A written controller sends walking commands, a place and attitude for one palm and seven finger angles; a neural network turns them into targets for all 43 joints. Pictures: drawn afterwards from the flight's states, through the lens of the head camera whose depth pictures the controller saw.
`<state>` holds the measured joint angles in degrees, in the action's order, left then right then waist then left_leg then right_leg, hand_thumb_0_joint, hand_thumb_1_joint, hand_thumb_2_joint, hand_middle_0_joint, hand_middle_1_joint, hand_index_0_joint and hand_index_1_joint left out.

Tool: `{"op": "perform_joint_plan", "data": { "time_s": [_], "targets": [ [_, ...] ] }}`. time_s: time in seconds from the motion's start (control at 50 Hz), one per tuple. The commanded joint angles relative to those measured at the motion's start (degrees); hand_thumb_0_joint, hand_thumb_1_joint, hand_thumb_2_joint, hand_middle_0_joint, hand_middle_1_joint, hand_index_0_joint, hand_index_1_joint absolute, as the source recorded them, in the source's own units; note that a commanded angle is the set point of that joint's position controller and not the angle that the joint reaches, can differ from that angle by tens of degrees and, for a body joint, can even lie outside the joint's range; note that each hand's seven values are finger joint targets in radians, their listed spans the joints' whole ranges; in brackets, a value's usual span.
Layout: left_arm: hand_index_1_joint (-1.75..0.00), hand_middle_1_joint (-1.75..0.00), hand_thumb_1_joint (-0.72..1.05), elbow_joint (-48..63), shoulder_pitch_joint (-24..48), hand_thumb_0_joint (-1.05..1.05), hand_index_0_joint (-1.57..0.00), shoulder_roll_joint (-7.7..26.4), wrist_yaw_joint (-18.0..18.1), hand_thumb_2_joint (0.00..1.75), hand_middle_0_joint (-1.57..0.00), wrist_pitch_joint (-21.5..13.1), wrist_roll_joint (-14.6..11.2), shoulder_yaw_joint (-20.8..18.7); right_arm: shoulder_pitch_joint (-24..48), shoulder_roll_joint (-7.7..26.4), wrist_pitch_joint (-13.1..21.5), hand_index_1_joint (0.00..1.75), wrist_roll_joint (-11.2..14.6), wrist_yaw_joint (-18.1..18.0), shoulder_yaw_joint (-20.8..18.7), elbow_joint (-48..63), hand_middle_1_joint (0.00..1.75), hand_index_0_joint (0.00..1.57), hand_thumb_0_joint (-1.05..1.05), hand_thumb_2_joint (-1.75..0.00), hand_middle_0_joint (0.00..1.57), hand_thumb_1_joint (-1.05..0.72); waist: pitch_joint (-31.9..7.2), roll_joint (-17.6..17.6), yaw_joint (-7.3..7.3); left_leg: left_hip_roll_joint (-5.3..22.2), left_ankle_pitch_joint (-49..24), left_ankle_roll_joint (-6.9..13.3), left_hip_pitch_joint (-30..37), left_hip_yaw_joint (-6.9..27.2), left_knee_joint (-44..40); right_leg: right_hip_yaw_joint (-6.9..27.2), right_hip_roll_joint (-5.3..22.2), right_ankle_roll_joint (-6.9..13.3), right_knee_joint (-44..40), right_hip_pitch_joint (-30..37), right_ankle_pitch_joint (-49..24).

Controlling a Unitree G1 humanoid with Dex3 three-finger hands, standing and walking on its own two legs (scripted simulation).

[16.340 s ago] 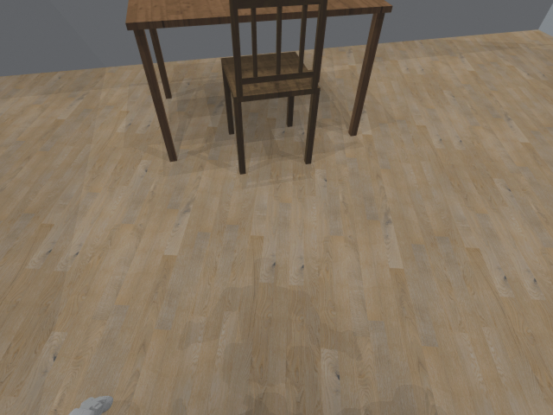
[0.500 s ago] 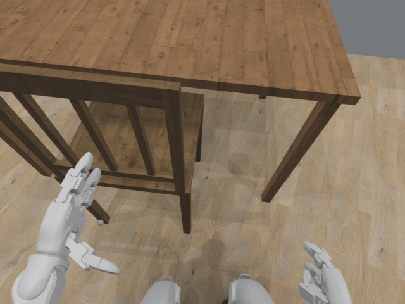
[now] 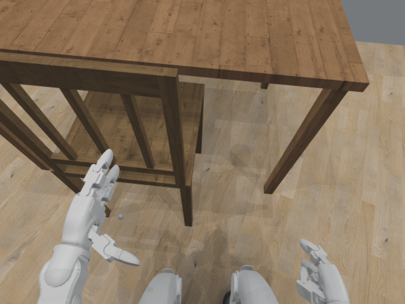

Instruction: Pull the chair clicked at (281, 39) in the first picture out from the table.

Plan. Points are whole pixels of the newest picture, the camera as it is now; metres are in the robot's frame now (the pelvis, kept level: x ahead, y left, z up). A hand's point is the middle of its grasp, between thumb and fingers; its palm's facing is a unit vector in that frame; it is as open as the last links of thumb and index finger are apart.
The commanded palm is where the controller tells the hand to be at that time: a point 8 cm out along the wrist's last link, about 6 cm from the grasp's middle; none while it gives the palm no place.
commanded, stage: aim the fingers beside a spindle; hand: left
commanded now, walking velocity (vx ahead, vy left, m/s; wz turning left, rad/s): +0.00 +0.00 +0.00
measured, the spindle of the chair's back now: (94, 131) +0.46 +0.25 +0.02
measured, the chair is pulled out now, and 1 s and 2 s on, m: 0.00 0.00 0.00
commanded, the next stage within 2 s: none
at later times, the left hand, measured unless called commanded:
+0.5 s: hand (133, 202) +0.30 +0.14 +0.02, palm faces -0.11 -0.99 -0.04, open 16.9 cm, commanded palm +0.28 +0.20 +0.02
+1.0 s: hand (134, 208) +0.30 +0.14 -0.01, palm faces -0.10 -0.99 -0.01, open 16.9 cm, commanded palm +0.28 +0.20 +0.02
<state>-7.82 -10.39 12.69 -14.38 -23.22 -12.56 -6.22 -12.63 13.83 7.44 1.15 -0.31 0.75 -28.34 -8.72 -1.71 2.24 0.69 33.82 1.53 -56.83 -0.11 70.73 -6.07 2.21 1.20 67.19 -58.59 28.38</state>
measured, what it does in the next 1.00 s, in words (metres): stands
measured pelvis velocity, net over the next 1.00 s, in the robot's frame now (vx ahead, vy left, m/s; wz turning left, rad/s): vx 0.00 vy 0.00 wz -0.01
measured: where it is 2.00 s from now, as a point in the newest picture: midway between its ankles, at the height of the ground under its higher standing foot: outside the picture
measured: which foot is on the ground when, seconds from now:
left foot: down 0.00-1.00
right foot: down 0.00-1.00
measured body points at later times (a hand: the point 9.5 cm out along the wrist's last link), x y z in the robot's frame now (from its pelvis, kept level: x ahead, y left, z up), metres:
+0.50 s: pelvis +0.00 +0.00 -0.01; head +0.10 +0.00 +0.43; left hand +0.30 +0.20 +0.03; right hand +0.16 -0.25 -0.11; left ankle +0.00 +0.10 -0.64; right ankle +0.04 -0.11 -0.64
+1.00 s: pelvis +0.00 +0.00 -0.01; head +0.11 +0.00 +0.42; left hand +0.30 +0.20 +0.00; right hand +0.16 -0.25 -0.11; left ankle +0.00 +0.10 -0.64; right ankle +0.04 -0.11 -0.64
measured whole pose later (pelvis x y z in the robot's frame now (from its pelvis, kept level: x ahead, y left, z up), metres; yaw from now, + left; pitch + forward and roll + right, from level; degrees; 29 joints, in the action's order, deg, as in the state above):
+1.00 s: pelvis +0.00 +0.00 -0.01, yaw +0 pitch +22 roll -2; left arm -14.8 -3.1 12.2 -11.9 -22.9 -11.5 -5.7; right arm -12.1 13.8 3.9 1.1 0.6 0.3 -28.5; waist -9.6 -1.3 2.8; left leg 0.9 34.8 1.3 -62.0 -0.2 74.5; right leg -5.8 2.0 1.6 71.1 -64.1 29.3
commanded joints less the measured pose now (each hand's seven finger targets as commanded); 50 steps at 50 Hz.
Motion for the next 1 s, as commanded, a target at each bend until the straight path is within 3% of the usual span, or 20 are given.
{"op": "perform_joint_plan", "data": {
  "time_s": [0.0,0.04,0.08,0.18,0.26,0.34,0.44,0.46,0.48,0.52,0.56,0.62,0.64,0.66,0.7,0.76,0.82,0.86,0.96,0.98],
  "targets": [
    [-0.08,-0.08,-0.50,17.3,4.2,0.00,-0.06,7.3,1.2,0.30,-0.06,-5.3,-1.0,-4.0,-0.3,7.5,2.8,0.30,-0.1,-0.8,-3.7,8.3,0.30,0.20,0.00,-0.90,0.20,-0.90,-21.5,-1.1,-0.61,-0.9,-23.1,-0.4,10.4,2.5,-10.7,3.1,-1.7,0.1,-6.9,17.0,-15.9],
    [-0.08,-0.08,-0.50,15.1,4.2,0.00,-0.06,8.4,2.2,0.30,-0.06,-5.6,-0.5,-5.3,-0.4,7.6,2.3,0.30,-0.1,-0.8,-3.6,7.7,0.30,0.20,0.00,-0.90,0.20,-0.90,-19.3,-0.3,-0.35,-0.8,-21.3,-0.4,8.2,2.7,-10.5,2.9,-2.0,0.2,-6.7,15.8,-14.4],
    [-0.08,-0.08,-0.50,11.7,4.3,0.00,-0.06,6.7,2.6,0.30,-0.06,-5.2,-0.1,-4.2,-0.1,7.6,1.9,0.30,-0.1,-0.5,-3.5,7.4,0.30,0.20,0.00,-0.90,0.20,-0.90,-16.2,0.7,0.40,-1.0,-17.9,-0.4,6.0,2.5,-10.1,3.0,-2.0,0.0,-7.0,13.8,-11.7],
    [-0.08,-0.08,-0.50,7.0,8.5,0.00,-0.06,4.4,1.0,0.30,-0.06,-4.1,0.5,-0.9,0.1,8.3,1.3,0.30,0.1,-0.4,-3.6,7.4,0.30,0.20,0.00,-0.90,0.20,-0.90,-14.3,0.4,1.47,-1.2,-13.7,-0.2,3.6,2.3,-9.1,3.5,-1.8,0.1,-7.3,10.9,-8.1],
    [-0.08,-0.08,-0.50,11.8,14.8,0.00,-0.06,6.0,0.5,0.30,-0.06,-5.0,0.3,-0.8,-0.3,8.4,1.6,0.30,0.0,-0.8,-3.6,7.3,0.30,0.20,0.00,-0.90,0.20,-0.90,-20.5,-2.3,1.22,-1.1,-16.7,0.0,6.5,2.7,-8.3,3.9,-1.6,0.3,-6.1,12.0,-10.5],
    [-0.08,-0.08,-0.50,13.9,12.0,0.00,-0.06,8.0,2.5,0.30,-0.06,-6.0,0.2,-3.5,-0.4,7.9,1.9,0.30,-0.4,-0.7,-3.8,7.1,0.30,0.20,0.00,-0.90,0.20,-0.90,-24.2,-3.2,-0.43,-0.9,-22.5,-0.3,8.6,2.8,-8.2,3.6,-1.7,0.4,-4.6,13.8,-15.2],
    [-0.08,-0.08,-0.50,4.1,8.1,0.00,-0.06,5.8,4.3,0.30,-0.06,-3.9,1.3,-3.6,-0.3,8.0,0.4,0.30,-0.5,0.2,-3.7,6.5,0.30,0.20,0.00,-0.90,0.20,-0.90,-18.9,1.9,0.08,-1.2,-18.4,-0.3,2.5,2.2,-7.7,3.6,-1.8,0.1,-4.6,12.9,-13.3],
    [-0.08,-0.08,-0.50,2.5,9.7,0.00,-0.06,4.2,4.0,0.30,-0.06,-3.5,1.5,-2.1,-0.3,8.0,0.1,0.30,-0.4,0.3,-3.6,6.5,0.30,0.20,0.00,-0.90,0.20,-0.90,-17.9,3.0,0.84,-1.3,-16.9,-0.2,1.3,2.0,-7.3,3.8,-1.8,-0.1,-4.8,12.6,-12.7],
    [-0.08,-0.08,-0.50,1.6,9.6,0.00,-0.06,5.1,3.9,0.30,-0.06,-3.3,1.6,-3.0,-0.3,8.2,-0.3,0.30,-0.2,0.4,-3.8,6.6,0.30,0.20,0.00,-0.90,0.20,-0.90,-17.1,2.8,0.40,-1.3,-15.6,-0.4,0.6,2.0,-7.5,3.8,-1.7,0.0,-4.9,12.1,-11.3],
    [-0.08,-0.08,-0.50,1.4,13.1,0.00,-0.06,3.3,3.1,0.30,-0.06,-3.1,1.6,-0.3,-0.1,8.3,-0.5,0.30,0.0,0.4,-3.7,7.0,0.30,0.20,0.00,-0.90,0.20,-0.90,-16.3,2.8,1.38,-1.4,-13.6,-0.1,0.0,1.8,-7.0,4.3,-1.6,0.0,-5.5,11.1,-9.4],
    [-0.08,-0.08,-0.50,4.1,16.9,0.00,-0.06,4.2,2.7,0.30,-0.06,-4.3,1.4,-0.4,-0.1,8.4,-0.4,0.30,-0.1,0.1,-3.8,7.1,0.30,0.20,0.00,-0.90,0.20,-0.90,-18.9,2.5,1.53,-1.4,-14.0,0.2,0.6,1.9,-6.2,4.9,-1.6,0.0,-5.2,11.5,-9.8],
    [-0.08,-0.08,-0.50,12.7,17.5,0.00,-0.06,6.7,2.9,0.30,-0.06,-7.2,1.0,-2.0,0.0,7.8,0.4,0.30,-0.3,-0.2,-4.0,7.5,0.30,0.20,0.00,-0.90,0.20,-0.90,-26.0,-2.4,-0.18,-1.2,-19.5,0.1,5.8,1.8,-6.8,5.1,-1.4,0.4,-4.2,14.5,-14.5],
    [-0.08,-0.08,-0.50,14.8,18.7,0.00,-0.06,7.3,3.3,0.30,-0.06,-7.7,0.8,-1.8,-0.1,7.9,0.6,0.30,-0.4,-0.3,-3.9,7.2,0.30,0.20,0.00,-0.90,0.20,-0.90,-26.8,-3.2,0.28,-1.0,-21.3,0.0,7.4,2.4,-6.9,4.6,-1.6,0.4,-3.8,13.9,-15.5],
    [-0.08,-0.08,-0.50,15.5,17.6,0.00,-0.06,7.3,3.6,0.30,-0.06,-7.9,0.8,-2.2,-0.3,7.6,0.7,0.30,-0.5,-0.2,-3.9,7.0,0.30,0.20,0.00,-0.90,0.20,-0.90,-28.0,-4.3,-0.41,-1.1,-22.6,-0.2,8.6,2.3,-7.3,4.6,-1.5,0.4,-3.8,14.6,-16.1],
    [-0.08,-0.08,-0.50,12.8,15.2,0.00,-0.06,7.7,4.4,0.30,-0.06,-7.3,1.0,-3.2,-0.4,7.7,0.5,0.30,-0.5,-0.1,-3.9,6.1,0.30,0.20,0.00,-0.90,0.20,-0.90,-25.3,-2.3,0.15,-0.8,-22.5,-0.3,7.7,2.5,-7.3,4.1,-1.7,0.2,-3.9,13.7,-16.1],
    [-0.08,-0.08,-0.50,3.0,13.5,0.00,-0.06,4.7,4.6,0.30,-0.06,-4.6,1.9,-1.6,-0.4,7.9,-0.4,0.30,-0.4,0.3,-3.7,5.5,0.30,0.20,0.00,-0.90,0.20,-0.90,-18.0,0.9,1.50,-1.1,-16.7,-0.2,2.4,2.4,-7.2,3.8,-1.9,-0.1,-4.7,10.7,-11.8],
    [-0.08,-0.08,-0.50,-2.7,12.9,0.00,-0.06,4.6,3.3,0.30,-0.06,-2.3,1.5,-2.2,-0.3,8.5,-1.4,0.30,0.2,0.3,-3.6,6.1,0.30,0.20,0.00,-0.90,0.20,-0.90,-15.5,4.3,1.22,-1.6,-12.1,-0.1,-1.5,1.9,-7.0,4.5,-1.8,-0.1,-5.9,11.3,-8.0],
    [-0.08,-0.08,-0.50,-1.3,14.1,0.00,-0.06,4.4,2.1,0.30,-0.06,-2.6,1.2,-1.9,-0.2,8.6,-1.4,0.30,0.3,0.2,-3.8,6.9,0.30,0.20,0.00,-0.90,0.20,-0.90,-17.8,3.9,0.91,-1.6,-13.4,0.1,-0.8,1.8,-6.7,4.8,-1.7,0.0,-5.4,12.2,-9.7],
    [-0.08,-0.08,-0.50,17.4,16.7,0.00,-0.06,6.8,2.3,0.30,-0.06,-7.4,-0.2,-1.6,0.1,7.5,0.0,0.30,-0.2,-0.1,-4.0,8.0,0.30,0.20,0.00,-0.90,0.20,-0.90,-28.8,-4.7,-0.55,-1.0,-24.5,-0.2,10.1,2.3,-7.4,4.5,-1.5,0.4,-4.0,15.1,-18.1],
    [-0.08,-0.08,-0.50,17.9,14.0,0.00,-0.06,7.3,2.9,0.30,-0.06,-8.0,-0.3,-2.3,-0.2,7.3,0.3,0.30,-0.3,0.0,-4.0,7.6,0.30,0.20,0.00,-0.90,0.20,-0.90,-28.4,-4.6,-0.80,-0.9,-25.6,-0.4,11.0,2.4,-7.8,4.2,-1.6,0.5,-4.1,15.3,-18.3]
  ]
}}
